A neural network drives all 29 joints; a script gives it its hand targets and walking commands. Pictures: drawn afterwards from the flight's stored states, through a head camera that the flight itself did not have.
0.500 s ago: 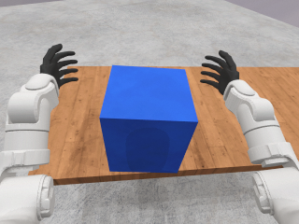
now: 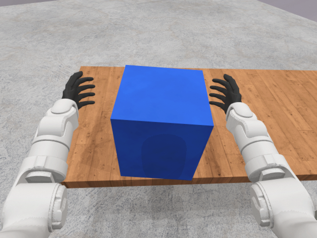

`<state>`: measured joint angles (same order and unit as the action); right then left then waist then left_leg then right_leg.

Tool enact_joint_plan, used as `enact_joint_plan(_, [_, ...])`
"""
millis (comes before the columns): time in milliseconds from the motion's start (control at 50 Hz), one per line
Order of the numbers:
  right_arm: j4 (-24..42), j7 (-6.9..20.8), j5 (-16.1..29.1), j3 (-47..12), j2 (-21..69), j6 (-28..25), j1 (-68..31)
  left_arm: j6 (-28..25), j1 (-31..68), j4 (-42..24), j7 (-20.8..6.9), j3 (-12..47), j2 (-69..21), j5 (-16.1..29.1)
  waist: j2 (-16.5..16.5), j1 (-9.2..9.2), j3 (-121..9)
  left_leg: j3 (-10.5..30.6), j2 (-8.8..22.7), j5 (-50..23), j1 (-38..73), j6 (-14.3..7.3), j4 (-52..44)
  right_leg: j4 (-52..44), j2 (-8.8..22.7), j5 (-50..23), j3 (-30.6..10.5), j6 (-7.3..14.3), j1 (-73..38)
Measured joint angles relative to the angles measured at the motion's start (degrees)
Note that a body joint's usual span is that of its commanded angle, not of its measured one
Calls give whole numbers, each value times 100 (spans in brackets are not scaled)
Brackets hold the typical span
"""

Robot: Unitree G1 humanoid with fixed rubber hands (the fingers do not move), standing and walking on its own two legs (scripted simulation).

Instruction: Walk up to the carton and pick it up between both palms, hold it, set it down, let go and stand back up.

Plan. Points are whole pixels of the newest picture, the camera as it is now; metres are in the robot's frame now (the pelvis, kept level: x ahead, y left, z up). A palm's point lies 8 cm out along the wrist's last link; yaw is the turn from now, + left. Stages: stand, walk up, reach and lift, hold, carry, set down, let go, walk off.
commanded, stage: reach and lift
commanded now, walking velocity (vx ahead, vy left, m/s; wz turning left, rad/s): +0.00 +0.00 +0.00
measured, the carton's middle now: (160, 125) +0.41 -0.02 +0.06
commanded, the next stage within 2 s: none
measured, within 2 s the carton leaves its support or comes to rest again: neither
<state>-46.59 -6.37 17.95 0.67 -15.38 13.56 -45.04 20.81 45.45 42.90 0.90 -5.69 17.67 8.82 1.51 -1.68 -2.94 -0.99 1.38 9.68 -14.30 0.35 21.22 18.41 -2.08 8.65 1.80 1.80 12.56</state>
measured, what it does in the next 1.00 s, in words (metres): stands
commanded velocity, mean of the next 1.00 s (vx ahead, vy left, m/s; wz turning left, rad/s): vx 0.00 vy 0.00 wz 0.00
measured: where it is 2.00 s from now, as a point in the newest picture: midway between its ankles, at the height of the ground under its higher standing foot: outside the picture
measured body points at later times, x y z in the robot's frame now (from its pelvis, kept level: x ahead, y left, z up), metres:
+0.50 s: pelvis +0.00 +0.00 -0.01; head +0.02 +0.02 +0.44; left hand +0.44 +0.16 +0.11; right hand +0.43 -0.17 +0.11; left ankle +0.01 +0.12 -0.75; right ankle +0.01 -0.10 -0.75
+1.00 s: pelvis +0.00 +0.00 +0.00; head +0.01 +0.01 +0.45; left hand +0.42 +0.14 +0.11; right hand +0.41 -0.16 +0.12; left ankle +0.01 +0.12 -0.75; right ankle +0.01 -0.10 -0.75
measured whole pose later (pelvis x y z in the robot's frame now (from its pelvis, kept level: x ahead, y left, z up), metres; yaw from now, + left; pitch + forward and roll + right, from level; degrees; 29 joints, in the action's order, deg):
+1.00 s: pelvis +0.00 +0.00 +0.00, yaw -2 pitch +1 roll +0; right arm -44.6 -5.9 -10.1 21.4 3.5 -2.0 -39.6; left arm 3.1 40.2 42.0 -2.0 -26.2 -3.7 -18.4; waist 1.5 -0.6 -0.3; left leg -2.7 1.2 8.2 -8.8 0.2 16.3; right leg 15.2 -2.0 7.2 -0.2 1.4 8.6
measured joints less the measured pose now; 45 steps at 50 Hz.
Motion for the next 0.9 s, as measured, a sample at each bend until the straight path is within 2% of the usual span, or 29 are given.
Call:
enact_joint_plan(140, [-331,73,-562,508,416,-649,242,-1174,-117,701,256,503,-270,182,-27,54,-117,65,-52,0,-497,-12,221,323,57,82,70,-4,520])
enact_joint_plan(280, [-894,-66,-599,485,625,-978,-84,-1747,305,1415,377,471,-463,175,-22,82,-302,39,-17,97,-897,7,472,577,28,163,42,7,938])
enact_joint_plan(420, [-988,-307,-407,154,670,-1053,-263,-1781,483,1561,333,193,-574,-141,8,-1,-253,53,15,136,-726,25,445,485,-11,163,39,21,741])
enact_joint_plan(500, [-981,-364,-382,50,677,-1039,-258,-1704,368,1400,376,70,-690,-310,12,12,-299,24,34,140,-652,32,398,413,-32,141,3,20,668])
enact_joint_plan(660, [-888,-438,-610,380,817,-1000,-256,-1534,137,1011,437,-159,-1049,-635,19,43,-147,15,31,120,-461,23,309,289,-36,96,-18,16,467])
enact_joint_plan(760, [-646,-418,-898,653,994,-1050,-160,-1471,-57,541,479,-514,-1386,-1044,12,67,-52,-13,41,75,-346,19,204,154,-48,22,-53,9,352])
enact_joint_plan(800, [-609,-405,-1075,776,1064,-1091,-146,-1505,-73,491,412,-750,-1472,-1288,16,76,41,-35,42,50,-248,15,139,101,-50,-8,-77,6,267])
enact_joint_plan(860, [-482,-341,-1627,1211,1310,-1209,-75,-1606,-100,410,238,-1233,-1651,-1765,28,50,148,-55,24,-28,-88,5,-29,-18,-35,-64,-97,3,135])
enact_joint_plan(900, [-282,-193,-2114,1611,1528,-1284,64,-1700,-180,289,42,-1605,-1811,-2134,40,39,181,-79,12,-88,55,3,-180,-130,-25,-110,-118,-3,17])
